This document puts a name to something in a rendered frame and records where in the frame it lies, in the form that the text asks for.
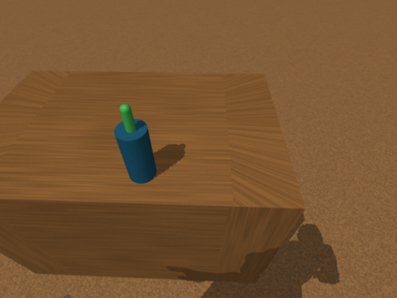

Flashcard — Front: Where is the bottle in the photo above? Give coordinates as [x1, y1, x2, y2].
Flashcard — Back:
[114, 104, 156, 184]

